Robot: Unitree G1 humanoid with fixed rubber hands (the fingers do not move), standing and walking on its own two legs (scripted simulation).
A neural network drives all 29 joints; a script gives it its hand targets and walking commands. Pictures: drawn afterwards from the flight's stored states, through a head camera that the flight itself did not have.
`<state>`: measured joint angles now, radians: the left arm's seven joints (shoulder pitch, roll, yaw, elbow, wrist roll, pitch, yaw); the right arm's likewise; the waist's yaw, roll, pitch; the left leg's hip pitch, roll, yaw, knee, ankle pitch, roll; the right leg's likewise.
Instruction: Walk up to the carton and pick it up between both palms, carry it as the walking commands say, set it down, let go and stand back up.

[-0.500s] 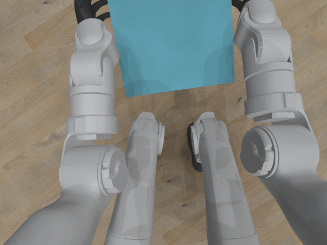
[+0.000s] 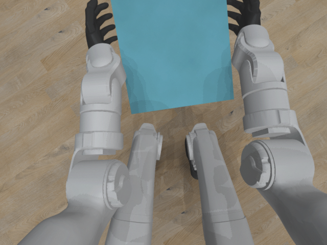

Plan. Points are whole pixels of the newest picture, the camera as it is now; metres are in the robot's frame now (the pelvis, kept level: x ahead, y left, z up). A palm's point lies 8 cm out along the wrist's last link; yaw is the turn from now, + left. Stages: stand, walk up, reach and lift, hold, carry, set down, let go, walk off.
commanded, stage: reach and lift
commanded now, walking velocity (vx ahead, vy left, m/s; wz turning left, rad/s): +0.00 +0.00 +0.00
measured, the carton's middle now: (172, 54) +0.51 +0.01 -0.13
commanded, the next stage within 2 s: none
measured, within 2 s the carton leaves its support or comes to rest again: neither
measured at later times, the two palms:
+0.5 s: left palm (87, 36) +0.48 +0.15 +0.02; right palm (270, 16) +0.50 -0.13 +0.03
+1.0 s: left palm out of the picture +0.47 +0.15 +0.16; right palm out of the picture +0.49 -0.14 +0.16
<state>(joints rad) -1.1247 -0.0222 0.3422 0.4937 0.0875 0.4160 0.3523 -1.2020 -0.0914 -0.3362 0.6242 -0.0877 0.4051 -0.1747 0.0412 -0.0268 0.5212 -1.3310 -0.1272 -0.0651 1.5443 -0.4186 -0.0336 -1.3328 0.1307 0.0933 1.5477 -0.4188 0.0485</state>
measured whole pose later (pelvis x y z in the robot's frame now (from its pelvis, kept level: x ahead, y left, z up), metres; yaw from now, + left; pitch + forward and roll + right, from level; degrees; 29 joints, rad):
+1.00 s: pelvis +0.11 +0.00 +0.14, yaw +0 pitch +15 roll +1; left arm -0.62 -0.18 0.49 0.69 0.34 0.41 0.10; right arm -0.68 0.11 -0.48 0.77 -0.38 0.40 -0.06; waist 0.05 -0.01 -0.19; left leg -0.83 -0.10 -0.08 0.91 -0.35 0.00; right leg -0.84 0.09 0.14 0.94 -0.35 0.02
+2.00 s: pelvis +0.14 +0.00 +0.20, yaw +1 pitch -6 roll +0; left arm -0.38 -0.19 0.29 0.43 0.31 0.69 0.10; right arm -0.39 0.15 -0.30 0.43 -0.31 0.68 -0.02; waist 0.00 0.00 -0.05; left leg -0.11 -0.07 -0.13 0.44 -0.21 0.01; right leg -0.11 0.06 0.13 0.44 -0.21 0.00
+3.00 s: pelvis +0.16 +0.00 +0.21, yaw +0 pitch -7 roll +0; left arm -0.28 -0.16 0.19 0.30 0.29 0.77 0.05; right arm -0.27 0.15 -0.24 0.27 -0.27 0.76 -0.01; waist -0.02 -0.01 -0.05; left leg -0.04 -0.06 -0.11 0.36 -0.20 0.02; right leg -0.04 0.05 0.13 0.35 -0.20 0.00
